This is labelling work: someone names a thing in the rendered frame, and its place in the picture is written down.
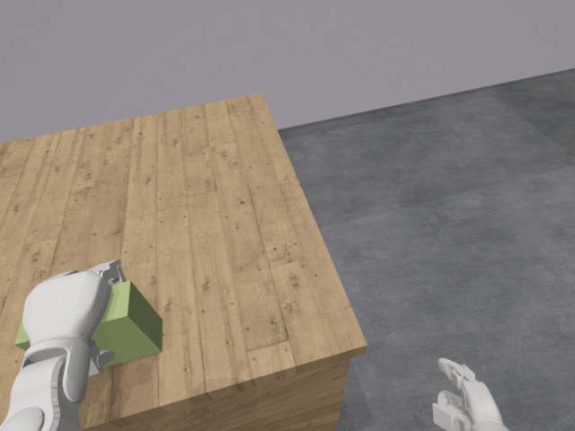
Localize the sponge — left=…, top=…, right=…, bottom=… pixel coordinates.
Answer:
left=14, top=281, right=163, bottom=367

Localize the left robot forearm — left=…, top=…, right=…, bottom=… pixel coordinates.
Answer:
left=0, top=338, right=92, bottom=431

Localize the robot left hand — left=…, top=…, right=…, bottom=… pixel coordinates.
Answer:
left=22, top=259, right=126, bottom=377

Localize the table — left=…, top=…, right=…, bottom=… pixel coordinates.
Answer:
left=0, top=93, right=367, bottom=431

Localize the robot right hand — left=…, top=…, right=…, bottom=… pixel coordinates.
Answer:
left=432, top=358, right=504, bottom=431

